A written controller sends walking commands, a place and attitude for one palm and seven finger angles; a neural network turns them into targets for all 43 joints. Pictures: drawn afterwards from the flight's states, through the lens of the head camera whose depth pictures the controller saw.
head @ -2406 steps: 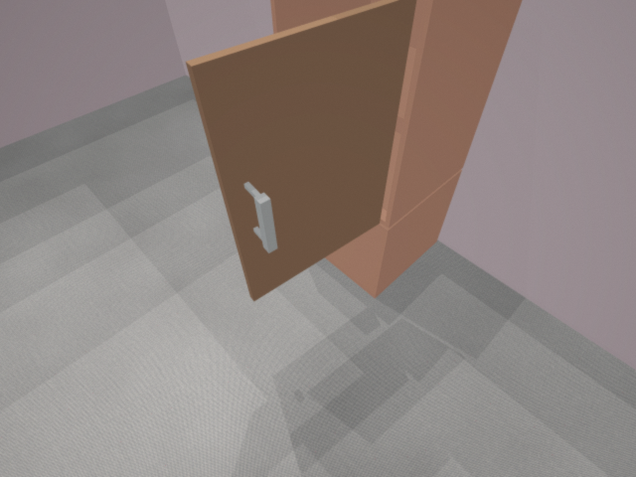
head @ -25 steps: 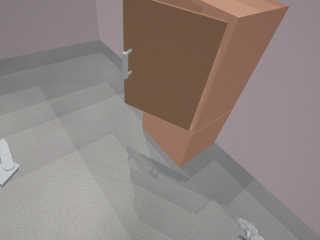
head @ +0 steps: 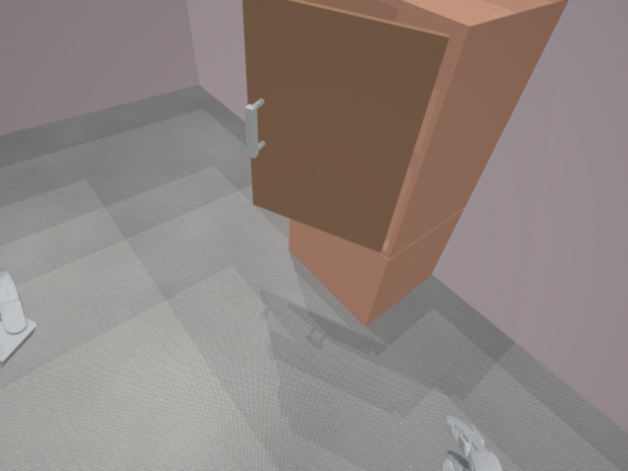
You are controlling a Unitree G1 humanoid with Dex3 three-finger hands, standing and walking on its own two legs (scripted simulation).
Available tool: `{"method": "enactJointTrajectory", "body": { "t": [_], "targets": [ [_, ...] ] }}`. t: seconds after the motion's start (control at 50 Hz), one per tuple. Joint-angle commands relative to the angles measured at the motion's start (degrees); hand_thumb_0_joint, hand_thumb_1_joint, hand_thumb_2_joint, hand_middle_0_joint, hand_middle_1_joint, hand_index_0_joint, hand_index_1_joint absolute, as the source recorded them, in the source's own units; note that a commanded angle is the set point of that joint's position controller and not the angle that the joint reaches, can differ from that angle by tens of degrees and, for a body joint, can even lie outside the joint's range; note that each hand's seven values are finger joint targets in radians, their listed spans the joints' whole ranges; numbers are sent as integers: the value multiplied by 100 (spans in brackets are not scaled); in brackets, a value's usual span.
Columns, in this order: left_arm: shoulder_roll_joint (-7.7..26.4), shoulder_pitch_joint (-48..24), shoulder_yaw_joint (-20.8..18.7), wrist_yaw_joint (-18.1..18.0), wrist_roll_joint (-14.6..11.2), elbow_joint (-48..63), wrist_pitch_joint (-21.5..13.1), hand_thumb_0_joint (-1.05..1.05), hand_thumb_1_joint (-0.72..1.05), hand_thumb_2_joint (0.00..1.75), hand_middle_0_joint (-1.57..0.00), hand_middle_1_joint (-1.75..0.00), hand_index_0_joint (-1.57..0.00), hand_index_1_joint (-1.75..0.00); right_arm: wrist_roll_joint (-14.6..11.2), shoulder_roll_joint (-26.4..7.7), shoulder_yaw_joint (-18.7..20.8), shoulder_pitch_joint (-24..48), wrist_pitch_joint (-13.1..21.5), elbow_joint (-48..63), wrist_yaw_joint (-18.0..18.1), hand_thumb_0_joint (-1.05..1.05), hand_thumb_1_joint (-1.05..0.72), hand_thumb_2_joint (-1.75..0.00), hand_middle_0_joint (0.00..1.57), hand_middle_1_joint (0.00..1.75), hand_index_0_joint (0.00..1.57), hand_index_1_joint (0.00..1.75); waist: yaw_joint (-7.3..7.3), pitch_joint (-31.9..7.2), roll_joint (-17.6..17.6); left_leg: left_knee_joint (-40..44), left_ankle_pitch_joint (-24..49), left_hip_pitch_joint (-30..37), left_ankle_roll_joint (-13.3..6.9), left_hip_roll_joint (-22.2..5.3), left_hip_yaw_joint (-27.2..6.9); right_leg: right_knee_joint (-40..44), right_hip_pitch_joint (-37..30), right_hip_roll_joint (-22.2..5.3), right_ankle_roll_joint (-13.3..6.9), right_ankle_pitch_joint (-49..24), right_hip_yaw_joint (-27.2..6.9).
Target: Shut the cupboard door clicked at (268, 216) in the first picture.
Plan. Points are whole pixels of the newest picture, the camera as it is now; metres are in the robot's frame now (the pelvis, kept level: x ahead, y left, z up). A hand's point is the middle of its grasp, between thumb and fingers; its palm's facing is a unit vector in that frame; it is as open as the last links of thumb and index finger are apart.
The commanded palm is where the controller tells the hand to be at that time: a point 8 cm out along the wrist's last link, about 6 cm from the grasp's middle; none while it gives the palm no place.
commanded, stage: let the arm hang, fingers relaxed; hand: left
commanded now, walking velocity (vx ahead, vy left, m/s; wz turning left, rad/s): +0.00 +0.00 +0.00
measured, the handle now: (256, 128) +0.89 +0.17 -0.05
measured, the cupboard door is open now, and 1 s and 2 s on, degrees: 26 26 26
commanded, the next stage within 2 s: look to check the result in 1.16 s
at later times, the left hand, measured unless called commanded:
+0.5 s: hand out of the picture -0.02 +0.18 -0.18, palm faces +0.06 -0.98 -0.18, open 7.0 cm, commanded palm none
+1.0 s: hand out of the picture -0.02 +0.15 -0.18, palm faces +0.05 -0.99 -0.15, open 7.3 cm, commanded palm none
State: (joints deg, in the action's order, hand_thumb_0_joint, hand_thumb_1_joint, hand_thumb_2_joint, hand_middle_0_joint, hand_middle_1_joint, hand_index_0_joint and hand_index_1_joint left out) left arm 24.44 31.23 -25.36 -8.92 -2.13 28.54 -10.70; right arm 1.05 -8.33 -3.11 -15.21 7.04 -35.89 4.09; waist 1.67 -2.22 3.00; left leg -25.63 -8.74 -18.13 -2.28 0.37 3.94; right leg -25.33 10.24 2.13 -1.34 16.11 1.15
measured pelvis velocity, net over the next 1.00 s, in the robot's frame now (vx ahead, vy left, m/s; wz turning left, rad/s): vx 0.00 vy -0.01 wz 0.01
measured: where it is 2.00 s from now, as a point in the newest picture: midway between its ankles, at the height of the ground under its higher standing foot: outside the picture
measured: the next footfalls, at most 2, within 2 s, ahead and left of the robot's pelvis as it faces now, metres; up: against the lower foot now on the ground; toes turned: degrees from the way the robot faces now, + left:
none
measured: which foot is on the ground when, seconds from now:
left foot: down 0.00-1.00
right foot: down 0.00-1.00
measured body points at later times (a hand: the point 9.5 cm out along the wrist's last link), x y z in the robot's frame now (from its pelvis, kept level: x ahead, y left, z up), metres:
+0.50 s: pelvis -0.01 -0.01 +0.00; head +0.00 +0.02 +0.45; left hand -0.03 +0.23 -0.17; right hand +0.01 -0.26 -0.14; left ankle +0.05 +0.09 -0.74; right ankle -0.03 -0.10 -0.74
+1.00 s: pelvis +0.00 -0.01 +0.00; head -0.01 +0.00 +0.45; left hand -0.02 +0.20 -0.16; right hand -0.01 -0.22 -0.16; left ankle +0.05 +0.09 -0.74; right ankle -0.03 -0.10 -0.74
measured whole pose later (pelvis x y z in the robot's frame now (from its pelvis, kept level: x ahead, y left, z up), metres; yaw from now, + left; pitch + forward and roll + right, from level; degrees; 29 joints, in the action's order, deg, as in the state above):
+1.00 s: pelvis +0.00 -0.01 +0.00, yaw +1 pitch -2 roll +0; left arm 6.8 18.7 0.0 -1.6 0.7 -65.2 -0.2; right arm 0.8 -7.1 -0.4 -17.5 -0.8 -65.0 2.1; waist 0.5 -0.3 0.2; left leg -23.2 -8.0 -13.4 -2.0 0.6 3.3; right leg -23.5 5.6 2.1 -2.4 16.0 1.7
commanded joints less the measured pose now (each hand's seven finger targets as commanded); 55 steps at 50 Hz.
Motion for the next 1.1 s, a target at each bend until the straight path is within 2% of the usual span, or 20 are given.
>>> {"method": "enactJointTrajectory", "body": {
  "t": [0.0, 0.02, 0.04, 0.06, 0.08, 0.14, 0.16, 0.2, 0.24, 0.28, 0.34, 0.38, 0.44, 0.46, 0.56, 0.62, 0.78, 0.84, 0.98, 1.08],
  "targets": [
    [843, 233, -604, -111, -123, 793, -213, 0, 90, 90, -20, -30, -20, -30, -89, -1006, 440, 534, 196, 791, 47, 0, -90, -90, 20, 30, 20, 30, -95, -722, -716, 532, -144, 260, 180, -780, -800, 371, -414, -329, 12, -705, -327],
    [866, 309, -632, -122, -147, 658, -179, 0, 90, 90, -20, -30, -20, -30, -102, -1001, 439, 515, 138, 790, 53, 0, -90, -90, 20, 30, 20, 30, -86, -716, -561, 366, 75, 305, 172, -746, -766, 417, -328, -414, -13, -883, -424],
    [-218, -355, 1921, 732, 363, -3268, 613, 0, 90, 90, -20, -30, -20, -30, -210, -1910, 647, 1015, 405, -261, -407, 0, -90, -90, 20, 30, 20, 30, 4, -59, -501, -855, 1804, 64, 125, -755, -608, -195, 413, -978, -140, -2822, -300],
    [-358, -406, 1897, 827, 359, -3466, 1003, 0, 90, 90, -20, -30, -20, -30, -161, -1557, 750, 543, 189, -389, -381, 0, -90, -90, 20, 30, 20, 30, 40, -545, -229, -905, 2006, 556, 189, -777, -511, -209, 396, -984, -210, -3343, -666],
    [-378, -656, 1965, 856, 337, -3608, 1051, 0, 90, 90, -20, -30, -20, -30, -117, -1554, 719, 310, 18, -394, -356, 0, -90, -90, 20, 30, 20, 30, 9, -570, 58, -1009, 1885, 501, 139, -742, -576, -374, 455, -967, -280, -3273, -588],
    [-195, -1246, 2062, 877, 365, -4449, 1071, 0, 90, 90, -20, -30, -20, -30, -63, -1598, 611, 421, -332, -413, -324, 0, -90, -90, 20, 30, 20, 30, -43, -315, 961, -1014, 1224, 319, -11, -614, -783, -347, 616, -985, -391, -2346, -593],
    [-168, -1398, 2099, 871, 369, -4806, 1069, 0, 90, 90, -20, -30, -20, -30, -32, -1578, 587, 458, -398, -441, -331, 0, -90, -90, 20, 30, 20, 30, -40, -234, 954, -953, 1234, 317, -6, -569, -816, -328, 642, -999, -445, -2200, -628],
    [-232, -1581, 2197, 833, 333, -5507, 1132, 0, 90, 90, -20, -30, -20, -30, 18, -1440, 502, 494, -556, -592, -332, 0, -90, -90, 20, 30, 20, 30, -44, -47, 508, -718, 1001, 370, -13, -526, -901, -192, 729, -981, -447, -1347, -663],
    [-355, -1615, 2293, 794, 321, -6229, 1192, 0, 90, 90, -20, -30, -20, -30, 60, -1306, 412, 496, -668, -852, -338, 0, -90, -90, 20, 30, 20, 30, -72, 182, -163, -207, 587, 234, -54, -615, -1095, -2, 640, -779, -311, -265, -636],
    [-378, -1488, 2320, 785, 318, -6899, 1186, 0, 90, 90, -20, -30, -20, -30, 64, -1230, 379, 506, -719, -1095, -327, 0, -90, -90, 20, 30, 20, 30, -141, 342, -591, 130, 22, 4, -48, -614, -1157, 250, 386, -709, -245, 171, -673],
    [-583, -1291, 2298, 790, 314, -7689, 1114, 0, 90, 90, -20, -30, -20, -30, 67, -1012, 374, 355, -727, -1503, -279, 0, -90, -90, 20, 30, 20, 30, -131, 234, -1167, 269, -359, 241, 22, -517, -1011, 564, 291, -757, -320, 223, -798],
    [-617, -1181, 2280, 783, 307, -8005, 1086, 0, 90, 90, -20, -30, -20, -30, 47, -957, 402, 190, -720, -1693, -244, 0, -90, -90, 20, 30, 20, 30, -148, 95, -1287, 275, -221, 342, 7, -576, -1003, 642, 71, -762, -313, -76, -735],
    [-621, -1154, 2345, 787, 279, -8442, 1054, 0, 90, 90, -20, -30, -20, -30, 7, -959, 415, 9, -712, -1989, -213, 0, -90, -90, 20, 30, 20, 30, -125, 192, -1000, 377, -224, 444, 14, -608, -1004, 804, 43, -775, -324, -69, -733],
    [-596, -1142, 2346, 785, 282, -8551, 1038, 0, 90, 90, -20, -30, -20, -30, -15, -1025, 440, -41, -705, -2054, -200, 0, -90, -90, 20, 30, 20, 30, -132, 290, -711, 366, -62, 532, -3, -636, -997, 867, 91, -752, -323, -157, -710],
    [-702, -951, 2411, 760, 270, -9043, 1039, 0, 90, 90, -20, -30, -20, -30, -45, -970, 452, -271, -729, -2436, -173, 0, -90, -90, 20, 30, 20, 30, -121, 640, -309, 544, -334, 636, -16, -646, -912, 1040, 318, -746, -305, 165, -665],
    [-788, -893, 2430, 737, 268, -9192, 1060, 0, 90, 90, -20, -30, -20, -30, -29, -851, 442, -417, -754, -2598, -172, 0, -90, -90, 20, 30, 20, 30, -90, 767, -214, 630, -586, 627, -10, -618, -907, 1047, 457, -729, -291, 466, -664],
    [-982, -689, 2444, 680, 276, -9337, 1041, 0, 90, 90, -20, -30, -20, -30, -30, -616, 415, -528, -729, -2774, -168, 0, -90, -90, 20, 30, 20, 30, -117, 794, -202, 667, -287, 690, -23, -600, -839, 938, 444, -724, -250, 175, -627],
    [-1059, -683, 2456, 667, 275, -9350, 1048, 0, 90, 90, -20, -30, -20, -30, -27, -537, 389, -569, -731, -2811, -168, 0, -90, -90, 20, 30, 20, 30, -125, 974, -262, 737, -354, 569, -15, -587, -855, 905, 478, -698, -227, 160, -634],
    [-1124, -670, 2428, 650, 282, -9337, 1026, 0, 90, 90, -20, -30, -20, -30, -26, -457, 381, -584, -679, -2815, -155, 0, -90, -90, 20, 30, 20, 30, -142, 847, -408, 723, 46, 639, -19, -606, -832, 820, 287, -706, -202, -253, -574],
    [-1171, -677, 2423, 647, 277, -9329, 1028, 0, 90, 90, -20, -30, -20, -30, -25, -425, 375, -614, -686, -2815, -150, 0, -90, -90, 20, 30, 20, 30, -136, 890, -374, 735, -15, 625, -11, -592, -831, 849, 283, -712, -203, -209, -567]
  ]
}}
